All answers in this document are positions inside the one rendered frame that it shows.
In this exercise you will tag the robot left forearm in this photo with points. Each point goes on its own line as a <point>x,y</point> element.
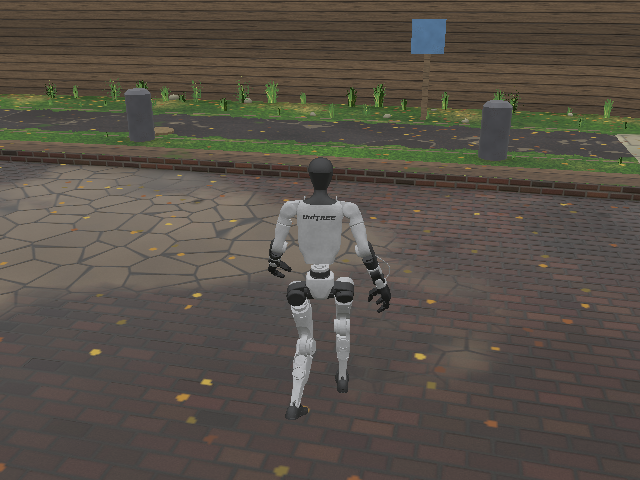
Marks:
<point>274,258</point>

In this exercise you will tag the right robot hand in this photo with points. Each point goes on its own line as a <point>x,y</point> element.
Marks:
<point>385,297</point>

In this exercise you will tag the right robot foot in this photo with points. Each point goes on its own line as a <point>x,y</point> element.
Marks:
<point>342,385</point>

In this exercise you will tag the robot right forearm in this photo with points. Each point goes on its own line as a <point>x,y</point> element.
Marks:
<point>374,269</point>

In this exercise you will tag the left robot hand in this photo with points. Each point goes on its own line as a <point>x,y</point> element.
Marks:
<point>275,272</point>

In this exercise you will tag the right robot upper arm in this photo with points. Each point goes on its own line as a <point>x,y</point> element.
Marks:
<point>352,212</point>

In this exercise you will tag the left robot upper arm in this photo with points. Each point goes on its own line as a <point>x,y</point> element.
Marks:
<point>288,210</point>

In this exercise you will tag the humanoid robot head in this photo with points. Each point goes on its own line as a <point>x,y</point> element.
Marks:
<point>320,172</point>

